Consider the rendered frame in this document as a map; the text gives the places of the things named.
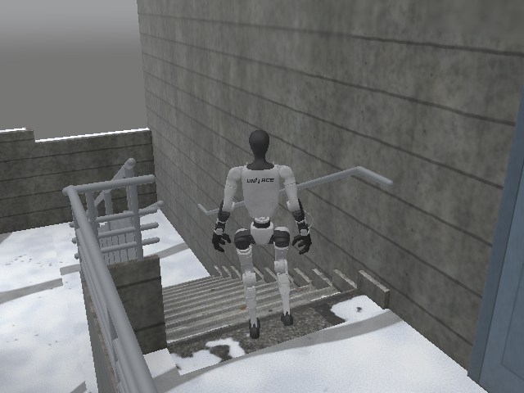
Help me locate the stairs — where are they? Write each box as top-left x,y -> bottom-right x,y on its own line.
162,275 -> 340,343

